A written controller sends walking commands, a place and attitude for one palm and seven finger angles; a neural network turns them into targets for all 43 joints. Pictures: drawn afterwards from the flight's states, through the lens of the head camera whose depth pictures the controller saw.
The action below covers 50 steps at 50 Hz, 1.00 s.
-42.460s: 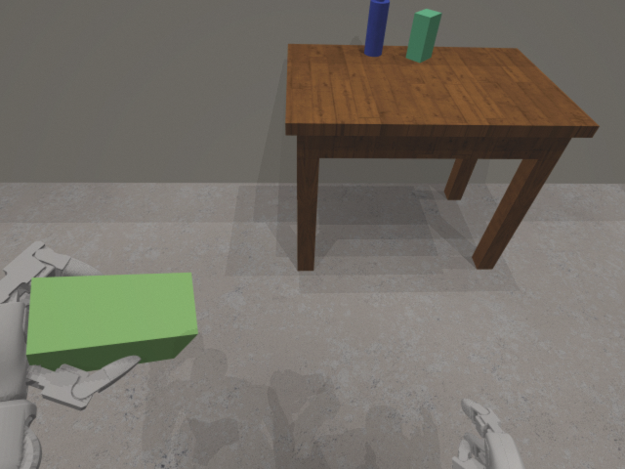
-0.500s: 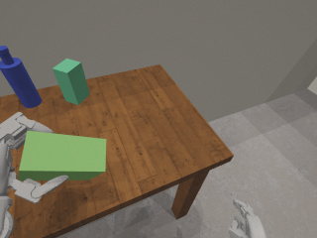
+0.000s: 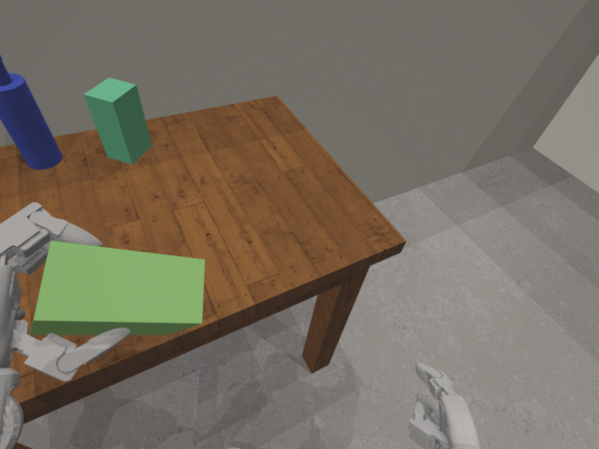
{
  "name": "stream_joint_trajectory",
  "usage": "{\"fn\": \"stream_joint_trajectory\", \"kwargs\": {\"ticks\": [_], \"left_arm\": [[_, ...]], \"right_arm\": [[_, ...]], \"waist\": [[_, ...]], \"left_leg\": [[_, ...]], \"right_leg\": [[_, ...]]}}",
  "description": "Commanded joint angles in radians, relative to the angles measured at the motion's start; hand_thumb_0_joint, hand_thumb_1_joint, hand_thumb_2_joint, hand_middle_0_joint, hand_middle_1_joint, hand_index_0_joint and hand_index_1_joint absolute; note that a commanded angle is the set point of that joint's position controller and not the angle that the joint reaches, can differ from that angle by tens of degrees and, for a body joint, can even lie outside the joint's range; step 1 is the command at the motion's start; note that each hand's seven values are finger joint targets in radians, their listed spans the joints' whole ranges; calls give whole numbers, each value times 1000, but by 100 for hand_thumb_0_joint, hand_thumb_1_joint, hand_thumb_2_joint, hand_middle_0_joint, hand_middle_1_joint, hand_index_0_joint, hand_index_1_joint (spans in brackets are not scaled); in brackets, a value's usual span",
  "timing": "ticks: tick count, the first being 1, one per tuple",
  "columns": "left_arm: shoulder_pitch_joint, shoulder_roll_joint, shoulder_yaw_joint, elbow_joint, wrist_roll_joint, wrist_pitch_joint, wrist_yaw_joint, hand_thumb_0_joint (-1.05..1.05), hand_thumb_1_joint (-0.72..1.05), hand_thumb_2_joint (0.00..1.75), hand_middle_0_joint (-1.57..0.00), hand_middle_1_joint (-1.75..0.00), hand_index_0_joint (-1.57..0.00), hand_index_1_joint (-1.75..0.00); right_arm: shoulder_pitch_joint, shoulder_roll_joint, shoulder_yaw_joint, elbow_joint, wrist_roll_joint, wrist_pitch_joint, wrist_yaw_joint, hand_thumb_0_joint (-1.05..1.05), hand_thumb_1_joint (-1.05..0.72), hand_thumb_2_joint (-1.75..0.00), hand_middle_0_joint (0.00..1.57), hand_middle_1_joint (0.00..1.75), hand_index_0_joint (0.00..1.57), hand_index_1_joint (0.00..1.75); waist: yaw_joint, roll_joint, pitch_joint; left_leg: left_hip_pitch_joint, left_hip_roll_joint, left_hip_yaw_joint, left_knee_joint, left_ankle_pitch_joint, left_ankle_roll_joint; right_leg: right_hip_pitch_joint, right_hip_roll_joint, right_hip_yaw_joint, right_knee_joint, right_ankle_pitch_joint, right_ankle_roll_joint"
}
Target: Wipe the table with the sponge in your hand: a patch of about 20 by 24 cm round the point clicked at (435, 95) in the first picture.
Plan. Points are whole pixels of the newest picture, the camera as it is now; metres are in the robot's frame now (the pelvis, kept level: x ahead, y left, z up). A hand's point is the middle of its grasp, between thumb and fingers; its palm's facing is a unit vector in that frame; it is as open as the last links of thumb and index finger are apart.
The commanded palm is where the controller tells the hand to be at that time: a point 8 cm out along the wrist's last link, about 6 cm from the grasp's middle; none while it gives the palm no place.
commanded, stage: step back with the hand held close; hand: left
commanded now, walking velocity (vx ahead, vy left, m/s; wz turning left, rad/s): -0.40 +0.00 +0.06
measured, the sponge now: (143, 297) +0.24 +0.19 +0.14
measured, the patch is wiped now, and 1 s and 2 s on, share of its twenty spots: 1.00 1.00 1.00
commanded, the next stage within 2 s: stop stepping back and stand still in 0.18 s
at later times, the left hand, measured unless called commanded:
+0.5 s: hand out of the picture +0.03 +0.23 +0.16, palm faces +0.40 -0.83 -0.38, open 10.5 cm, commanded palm -0.02 +0.27 +0.19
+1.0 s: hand out of the picture -0.10 +0.19 +0.16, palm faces +0.43 -0.82 -0.38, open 10.5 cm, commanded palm -0.16 +0.23 +0.19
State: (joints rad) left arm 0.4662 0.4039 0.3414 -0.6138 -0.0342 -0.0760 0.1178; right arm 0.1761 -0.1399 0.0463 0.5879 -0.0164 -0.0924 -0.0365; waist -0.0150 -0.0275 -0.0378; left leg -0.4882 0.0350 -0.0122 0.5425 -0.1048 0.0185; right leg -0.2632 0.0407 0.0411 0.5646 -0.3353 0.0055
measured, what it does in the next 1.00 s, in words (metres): walks backwards: right foot, then left foot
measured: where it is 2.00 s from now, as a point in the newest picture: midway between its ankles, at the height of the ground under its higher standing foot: outside the picture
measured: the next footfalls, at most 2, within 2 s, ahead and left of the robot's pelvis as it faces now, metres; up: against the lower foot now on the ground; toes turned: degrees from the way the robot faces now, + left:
right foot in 0.02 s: +0.00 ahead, -0.14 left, +0.00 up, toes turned +3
left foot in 0.30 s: -0.09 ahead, +0.12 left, +0.00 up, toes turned +5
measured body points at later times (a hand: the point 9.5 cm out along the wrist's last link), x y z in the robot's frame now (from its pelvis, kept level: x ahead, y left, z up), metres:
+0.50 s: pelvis -0.16 -0.02 -0.01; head -0.19 +0.01 +0.44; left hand +0.00 +0.28 +0.18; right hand +0.00 -0.24 -0.07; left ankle -0.13 +0.12 -0.73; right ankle -0.12 -0.12 -0.71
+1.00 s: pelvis -0.29 -0.06 -0.03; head -0.33 -0.07 +0.42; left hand -0.12 +0.23 +0.18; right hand -0.14 -0.29 -0.12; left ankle -0.28 +0.07 -0.70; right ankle -0.25 -0.14 -0.73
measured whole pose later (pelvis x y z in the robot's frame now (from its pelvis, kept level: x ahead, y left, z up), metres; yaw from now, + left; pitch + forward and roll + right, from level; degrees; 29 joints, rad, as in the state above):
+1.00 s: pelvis -0.29 -0.06 -0.03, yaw +5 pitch -2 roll -1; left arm 0.39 0.37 0.32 -0.42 -0.03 -0.08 0.07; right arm 0.32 -0.23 0.03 0.66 0.03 -0.11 -0.04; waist -0.02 0.04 -0.09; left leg -0.51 0.04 -0.03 1.06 -0.43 0.03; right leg -0.39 0.02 -0.11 0.78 -0.39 -0.07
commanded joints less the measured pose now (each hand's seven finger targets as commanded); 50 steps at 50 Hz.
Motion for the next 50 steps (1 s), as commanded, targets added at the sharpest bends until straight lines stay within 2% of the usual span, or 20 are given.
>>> {"fn": "stream_joint_trajectory", "kwargs": {"ticks": [1, 3, 4, 7, 12, 15, 17, 23, 26, 28, 30, 35, 37, 38, 40, 41, 46, 47, 48, 50], "left_arm": [[-5, 173, 156, -226, -17, -115, 9, 0, 10, 130, -120, -160, -120, -160], [5, 171, 109, -187, -26, -119, 9, 0, 10, 130, -120, -160, -120, -160], [-18, 168, 113, -186, -29, -115, 13, 0, 10, 130, -120, -160, -120, -160], [-130, 173, 106, -141, -16, -108, 6, 0, 10, 130, -120, -160, -120, -160], [-69, 198, 129, -153, -16, -114, 30, 0, 10, 130, -120, -160, -120, -160], [-12, 176, 140, -258, -33, -126, 42, 0, 10, 130, -120, -160, -120, -160], [28, 173, 143, -295, -28, -111, 36, 0, 10, 130, -120, -160, -120, -160], [-80, 136, 86, -153, 0, -54, 37, 0, 10, 130, -120, -160, -120, -160], [-160, 138, 74, -82, 15, -55, 16, 0, 10, 130, -120, -160, -120, -160], [-208, 157, 65, -85, 6, -54, 2, 0, 10, 130, -120, -160, -120, -160], [-258, 153, 49, -89, -13, -58, -12, 0, 10, 130, -120, -160, -120, -160], [-221, 175, 88, -146, -17, -43, 9, 0, 10, 130, -120, -160, -120, -160], [-164, 173, 115, -120, -19, -45, 20, 0, 10, 130, -120, -160, -120, -160], [-151, 186, 133, -105, 21, -49, 6, 0, 10, 130, -120, -160, -120, -160], [-212, 207, 139, -99, -4, -72, 6, 0, 10, 130, -120, -160, -120, -160], [-164, 162, 103, -17, -4, -71, -4, 0, 10, 130, -120, -160, -120, -160], [-199, 135, 84, 0, -1, -72, -14, 0, 10, 130, -120, -160, -120, -160], [-181, 135, 69, 4, 7, -65, -22, 0, 10, 130, -120, -160, -120, -160], [-210, 171, 85, -53, -8, -74, -23, 0, 10, 130, -120, -160, -120, -160], [-193, 179, 96, -126, -34, -96, -32, 0, 10, 130, -120, -160, -120, -160]], "right_arm": [[-68, -208, -88, -139, 18, -38, -19, 0, -90, -90, 20, 30, 20, 30], [-33, -196, -121, -147, 53, -27, -30, 0, -90, -90, 20, 30, 20, 30], [-79, -192, -114, -158, 51, -23, -34, 0, -90, -90, 20, 30, 20, 30], [-121, -138, -53, -167, 26, 24, -33, 0, -90, -90, 20, 30, 20, 30], [-85, -196, -85, -163, 43, 4, -59, 0, -90, -90, 20, 30, 20, 30], [-39, -230, -124, -175, 48, -28, -43, 0, -90, -90, 20, 30, 20, 30], [7, -214, -123, -163, 28, -56, -20, 0, -90, -90, 20, 30, 20, 30], [-37, -231, -87, -140, 46, -62, -10, 0, -90, -90, 20, 30, 20, 30], [-42, -218, -78, -137, 42, -40, -13, 0, -90, -90, 20, 30, 20, 30], [-46, -217, -96, -150, 57, -35, -12, 0, -90, -90, 20, 30, 20, 30], [-48, -203, -72, -110, 60, -27, 0, 0, -90, -90, 20, 30, 20, 30], [-37, -192, -50, -120, 58, -27, -28, 0, -90, -90, 20, 30, 20, 30], [-14, -231, -64, -149, 45, -48, -39, 0, -90, -90, 20, 30, 20, 30], [-17, -194, -68, -148, 45, -75, -28, 0, -90, -90, 20, 30, 20, 30], [-22, -176, -60, -111, 46, -85, -5, 0, -90, -90, 20, 30, 20, 30], [-21, -170, -52, -74, 54, -89, -1, 0, -90, -90, 20, 30, 20, 30], [-20, -232, -73, -110, 42, -86, -23, 0, -90, -90, 20, 30, 20, 30], [-28, -222, -78, -120, 50, -76, -17, 0, -90, -90, 20, 30, 20, 30], [-63, -215, -86, -150, 62, -75, -17, 0, -90, -90, 20, 30, 20, 30], [3, -235, -104, -120, 67, -77, 0, 0, -90, -90, 20, 30, 20, 30]], "waist": [[34, 153, -176], [23, -259, -175], [28, -234, -146], [-9, -41, -43], [-8, -43, -160], [7, 273, -227], [-21, 353, -236], [0, 250, -5], [23, 71, -28], [6, -249, -68], [-35, -162, -8], [-18, 94, -96], [-15, 426, -102], [8, 336, -170], [-14, 246, 21], [3, 140, 87], [39, 34, -32], [28, -147, -40], [10, -288, -67], [-10, -96, -58]], "left_leg": [[98, 129, -188, -6, -207, 46], [125, -85, -6, 566, -360, -63], [35, -59, -69, 745, -409, -58], [-13, 26, -98, 643, -395, -43], [140, 12, -9, 60, -280, -26], [448, 266, -197, -129, 451, 84], [432, 283, -270, -84, 461, 146], [-87, 198, -178, -232, -552, 99], [-129, 53, -20, 95, -599, 45], [-3, -72, 25, 715, -441, 7], [91, 5, -78, 849, -255, 14], [304, 0, 32, 117, -379, 69], [223, 201, -318, -267, -585, 166], [68, 205, -175, -217, -131, 195], [0, 295, -419, -278, -354, 252], [-57, 297, -362, -266, -415, 232], [-141, 75, -39, 161, -498, 88], [-143, -50, 77, 517, -449, 54], [-164, -75, 43, 809, -376, 28], [-159, -13, -107, 897, -202, 7]], "right_leg": [[92, -41, -11, -246, 225, -28], [-127, -355, 226, -307, 405, -202], [-177, -403, 226, -274, 610, -241], [-199, -349, 109, -175, 708, -171], [-66, -302, 119, -31, 662, -109], [-305, -42, -28, 282, -45, 8], [-403, -31, 27, 500, -207, 22], [-21, -37, -55, 210, -25, 14], [112, -31, -109, -81, 38, -29], [-185, -296, 313, -311, -89, -171], [-461, -332, 280, -328, -127, -191], [-481, -174, 14, -30, -239, -90], [-436, 34, -140, 515, -203, -6], [-313, 12, -73, 774, -99, 10], [-484, -85, 72, 857, -70, 8], [-463, -112, 81, 774, -44, 0], [130, -41, -130, -32, 43, -18], [99, -137, -9, -167, 103, -72], [-19, -326, 310, -303, 61, -154], [-143, -388, 434, -327, 38, -186]]}}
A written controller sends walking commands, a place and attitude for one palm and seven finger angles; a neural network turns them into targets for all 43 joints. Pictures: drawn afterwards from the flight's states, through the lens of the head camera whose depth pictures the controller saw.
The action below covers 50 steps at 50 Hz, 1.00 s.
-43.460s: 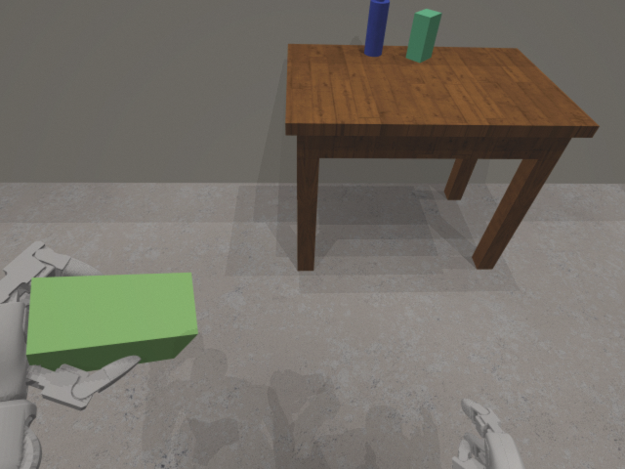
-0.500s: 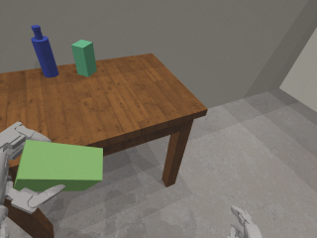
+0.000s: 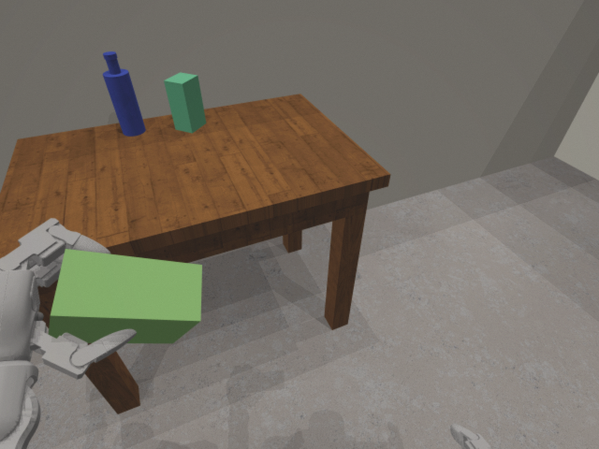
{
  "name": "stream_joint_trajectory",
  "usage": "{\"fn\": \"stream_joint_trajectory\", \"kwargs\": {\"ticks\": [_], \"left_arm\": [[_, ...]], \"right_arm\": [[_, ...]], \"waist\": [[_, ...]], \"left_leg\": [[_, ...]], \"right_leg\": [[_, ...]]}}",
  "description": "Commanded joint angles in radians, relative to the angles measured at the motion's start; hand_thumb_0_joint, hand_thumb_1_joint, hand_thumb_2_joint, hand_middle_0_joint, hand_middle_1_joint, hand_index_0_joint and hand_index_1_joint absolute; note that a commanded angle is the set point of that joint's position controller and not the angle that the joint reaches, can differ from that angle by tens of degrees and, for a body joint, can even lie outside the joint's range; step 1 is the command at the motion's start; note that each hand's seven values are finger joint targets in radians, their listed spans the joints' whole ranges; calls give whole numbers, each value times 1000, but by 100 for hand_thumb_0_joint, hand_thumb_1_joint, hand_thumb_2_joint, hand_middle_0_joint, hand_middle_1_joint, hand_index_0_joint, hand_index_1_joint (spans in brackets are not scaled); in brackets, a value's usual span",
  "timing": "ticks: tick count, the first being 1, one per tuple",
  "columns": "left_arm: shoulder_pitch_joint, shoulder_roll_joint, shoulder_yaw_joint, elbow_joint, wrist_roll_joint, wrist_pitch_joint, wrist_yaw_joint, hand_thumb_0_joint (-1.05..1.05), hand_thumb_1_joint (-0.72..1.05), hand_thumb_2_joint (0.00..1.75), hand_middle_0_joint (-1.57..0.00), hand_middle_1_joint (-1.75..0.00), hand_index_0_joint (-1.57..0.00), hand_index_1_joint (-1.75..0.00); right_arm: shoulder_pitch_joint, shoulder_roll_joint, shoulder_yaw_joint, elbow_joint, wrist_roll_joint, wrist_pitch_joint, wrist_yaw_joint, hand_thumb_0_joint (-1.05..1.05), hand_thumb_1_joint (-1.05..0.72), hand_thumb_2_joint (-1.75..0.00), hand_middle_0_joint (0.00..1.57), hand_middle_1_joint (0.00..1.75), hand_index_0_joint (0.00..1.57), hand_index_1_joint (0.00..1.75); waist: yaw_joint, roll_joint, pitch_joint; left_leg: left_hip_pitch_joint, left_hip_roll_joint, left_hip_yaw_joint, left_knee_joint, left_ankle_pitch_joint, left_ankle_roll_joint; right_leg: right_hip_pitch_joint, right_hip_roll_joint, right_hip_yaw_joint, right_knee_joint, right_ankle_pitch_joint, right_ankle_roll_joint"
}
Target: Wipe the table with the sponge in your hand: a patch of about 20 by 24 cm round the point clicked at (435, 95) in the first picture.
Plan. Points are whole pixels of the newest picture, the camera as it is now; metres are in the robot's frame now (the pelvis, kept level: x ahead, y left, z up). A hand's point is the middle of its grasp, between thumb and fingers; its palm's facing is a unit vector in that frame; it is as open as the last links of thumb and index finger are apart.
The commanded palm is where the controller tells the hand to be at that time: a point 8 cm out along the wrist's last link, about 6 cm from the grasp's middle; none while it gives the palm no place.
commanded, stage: stop stepping back and stand still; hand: left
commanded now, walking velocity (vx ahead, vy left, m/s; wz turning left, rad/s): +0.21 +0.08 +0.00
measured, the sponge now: (148, 304) +0.24 +0.18 +0.15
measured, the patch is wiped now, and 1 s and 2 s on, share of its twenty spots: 1.00 1.00 1.00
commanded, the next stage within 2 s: stand and wait in 0.66 s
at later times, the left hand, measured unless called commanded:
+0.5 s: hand (58, 374) +0.14 +0.21 +0.19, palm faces +0.36 -0.86 -0.37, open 10.5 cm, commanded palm +0.09 +0.27 +0.21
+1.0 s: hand (16, 371) +0.14 +0.25 +0.19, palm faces +0.40 -0.84 -0.37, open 10.5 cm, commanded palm +0.09 +0.29 +0.21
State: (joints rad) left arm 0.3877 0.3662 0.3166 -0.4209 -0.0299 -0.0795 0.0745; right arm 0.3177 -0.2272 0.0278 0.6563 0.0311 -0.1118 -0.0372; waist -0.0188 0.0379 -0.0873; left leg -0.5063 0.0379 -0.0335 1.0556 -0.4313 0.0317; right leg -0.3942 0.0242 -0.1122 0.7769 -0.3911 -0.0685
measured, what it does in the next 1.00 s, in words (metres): steps on the spot: left foot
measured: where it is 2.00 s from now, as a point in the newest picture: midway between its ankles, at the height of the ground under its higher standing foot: outside the picture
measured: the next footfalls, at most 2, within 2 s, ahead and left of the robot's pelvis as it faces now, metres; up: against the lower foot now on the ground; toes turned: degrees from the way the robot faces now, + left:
left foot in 0.18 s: -0.02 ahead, +0.12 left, +0.00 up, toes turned +3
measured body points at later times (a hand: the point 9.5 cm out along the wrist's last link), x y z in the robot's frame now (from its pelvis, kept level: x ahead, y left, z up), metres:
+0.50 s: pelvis -0.07 -0.02 +0.01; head -0.09 -0.03 +0.46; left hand +0.11 +0.26 +0.21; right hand +0.08 -0.25 -0.08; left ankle -0.09 +0.10 -0.65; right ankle -0.01 -0.10 -0.70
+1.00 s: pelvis -0.06 +0.00 +0.03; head -0.07 +0.00 +0.48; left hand +0.11 +0.29 +0.21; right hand +0.12 -0.23 -0.04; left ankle -0.06 +0.12 -0.70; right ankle -0.02 -0.10 -0.70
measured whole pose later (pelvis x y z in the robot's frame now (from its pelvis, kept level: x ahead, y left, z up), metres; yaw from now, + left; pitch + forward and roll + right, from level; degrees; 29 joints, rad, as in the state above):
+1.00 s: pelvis -0.06 +0.00 +0.03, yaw +2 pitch -1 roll +0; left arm 0.52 0.36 0.30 -0.49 -0.05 -0.09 0.15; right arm 0.21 -0.22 0.01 0.62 0.01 -0.10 -0.07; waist 0.00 0.00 -0.04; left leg -0.23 0.01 0.01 0.53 -0.29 0.00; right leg -0.27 0.03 -0.04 0.50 -0.21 -0.03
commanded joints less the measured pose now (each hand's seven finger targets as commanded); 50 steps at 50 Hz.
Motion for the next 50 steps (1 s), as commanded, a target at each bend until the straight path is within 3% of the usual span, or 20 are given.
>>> {"fn": "stream_joint_trajectory", "kwargs": {"ticks": [1, 7, 9, 11, 12, 13, 15, 18, 19, 20, 21, 24, 28, 31, 32, 36, 38, 41, 44, 50], "left_arm": [[-78, 234, 151, -334, -39, -100, 15, 0, 10, 130, -120, -160, -120, -160], [-3, 196, 141, -291, -26, -72, 50, 0, 10, 130, -120, -160, -120, -160], [-21, 207, 143, -312, -26, -78, 61, 0, 10, 130, -120, -160, -120, -160], [-13, 213, 156, -312, -19, -74, 65, 0, 10, 130, -120, -160, -120, -160], [-52, 243, 152, -325, -26, -71, 69, 0, 10, 130, -120, -160, -120, -160], [-72, 191, 121, -277, -11, -73, 61, 0, 10, 130, -120, -160, -120, -160], [-21, 163, 104, -172, -25, -79, 44, 0, 10, 130, -120, -160, -120, -160], [-68, 178, 114, -208, -18, -69, 39, 0, 10, 130, -120, -160, -120, -160], [-50, 185, 116, -198, -15, -63, 37, 0, 10, 130, -120, -160, -120, -160], [-72, 200, 117, -237, -21, -63, 34, 0, 10, 130, -120, -160, -120, -160], [-103, 201, 120, -292, -35, -79, 33, 0, 10, 130, -120, -160, -120, -160], [-54, 220, 155, -365, -43, -95, 41, 0, 10, 130, -120, -160, -120, -160], [-1, 191, 128, -326, -33, -73, 77, 0, 10, 130, -120, -160, -120, -160], [-24, 172, 121, -330, -33, -73, 99, 0, 10, 130, -120, -160, -120, -160], [4, 163, 110, -268, -38, -63, 100, 0, 10, 130, -120, -160, -120, -160], [14, 157, 108, -197, -24, -54, 80, 0, 10, 130, -120, -160, -120, -160], [-34, 149, 78, -234, -24, -62, 66, 0, 10, 130, -120, -160, -120, -160], [-64, 196, 114, -331, -28, -90, 77, 0, 10, 130, -120, -160, -120, -160], [5, 179, 112, -359, -29, -96, 98, 0, 10, 130, -120, -160, -120, -160], [8, 142, 91, -226, -32, -74, 101, 0, 10, 130, -120, -160, -120, -160]], "right_arm": [[-138, -133, -80, -167, 21, -43, 6, 0, -90, -90, 20, 30, 20, 30], [-159, -97, -61, -181, 11, -49, -34, 0, -90, -90, 20, 30, 20, 30], [-148, -108, -62, -196, 2, -64, -49, 0, -90, -90, 20, 30, 20, 30], [-144, -111, -63, -192, 2, -83, -50, 0, -90, -90, 20, 30, 20, 30], [-162, -99, -58, -175, -1, -93, -48, 0, -90, -90, 20, 30, 20, 30], [-143, -83, -64, -148, 10, -104, -35, 0, -90, -90, 20, 30, 20, 30], [-137, -115, -67, -111, 19, -109, -18, 0, -90, -90, 20, 30, 20, 30], [-170, -148, -68, -160, 8, -93, -25, 0, -90, -90, 20, 30, 20, 30], [-184, -140, -72, -169, 5, -80, -26, 0, -90, -90, 20, 30, 20, 30], [-217, -124, -82, -200, 11, -65, -24, 0, -90, -90, 20, 30, 20, 30], [-186, -130, -90, -186, 15, -66, -20, 0, -90, -90, 20, 30, 20, 30], [-170, -100, -72, -148, 7, -32, -3, 0, -90, -90, 20, 30, 20, 30], [-203, -77, -45, -186, -8, -29, -47, 0, -90, -90, 20, 30, 20, 30], [-202, -127, -60, -208, -14, -45, -62, 0, -90, -90, 20, 30, 20, 30], [-192, -108, -57, -205, -6, -48, -60, 0, -90, -90, 20, 30, 20, 30], [-216, -108, -51, -186, -9, -61, -41, 0, -90, -90, 20, 30, 20, 30], [-222, -97, -67, -196, -6, -52, -26, 0, -90, -90, 20, 30, 20, 30], [-206, -90, -58, -182, -11, -47, -20, 0, -90, -90, 20, 30, 20, 30], [-224, -112, -59, -201, -25, -47, -40, 0, -90, -90, 20, 30, 20, 30], [-234, -106, -59, -201, -12, -47, -48, 0, -90, -90, 20, 30, 20, 30]], "waist": [[-16, -77, 20], [0, -81, -71], [1, 48, -106], [12, 238, -140], [-19, 350, -62], [-18, 208, 59], [18, -26, 128], [36, -38, 65], [36, -190, 67], [22, -379, 32], [9, -300, 7], [-11, -48, 32], [-7, -60, -24], [9, 247, -26], [-4, 225, -4], [32, -99, 81], [11, -295, 47], [3, -99, 8], [13, 104, -25], [16, -44, -26]], "left_leg": [[-128, 25, -87, 357, 156, 2], [299, 0, 83, -381, 42, 60], [372, -13, 106, -627, 31, 73], [418, 137, -25, -690, 295, 143], [348, 237, -206, -753, 219, 222], [223, 279, -272, -787, 221, 249], [118, 275, -172, -724, 229, 189], [35, 131, -43, -472, -6, 103], [-38, 13, 52, -204, -100, 64], [-107, -73, 81, 100, -136, 24], [-106, -43, -19, 236, -15, 7], [7, 53, -52, 80, 70, 10], [345, -4, 101, -472, 58, 33], [324, 202, -239, -754, -93, 141], [264, 249, -322, -796, -86, 167], [78, 91, -50, -513, 90, 50], [84, -34, 25, -233, 2, -2], [167, 22, -14, -362, 72, 10], [323, 69, -90, -677, 150, 40], [264, 51, -56, -622, 272, 16]], "right_leg": [[-74, -368, 518, -521, 25, -126], [-166, -245, 252, -386, -84, -32], [-98, -154, 203, -209, -110, 11], [-124, 28, 9, 182, -60, 89], [-233, -2, 71, 393, -150, 90], [-282, -54, 174, 470, -76, 75], [-167, -102, 189, 234, -49, 67], [192, -44, 60, -245, 111, 74], [230, -97, 170, -377, 107, 31], [164, -308, 552, -543, -95, -68], [97, -376, 698, -620, -164, -105], [-55, -356, 522, -530, -125, -130], [-124, -208, 266, -427, -225, -38], [-87, 4, 87, -41, -78, 75], [-90, 8, 103, 55, -79, 96], [191, -70, 175, -413, 183, 76], [94, -278, 500, -617, -116, -4], [109, -305, 438, -538, 38, -61], [86, -124, 247, -365, 73, 28], [209, -104, 230, -406, 298, 61]]}}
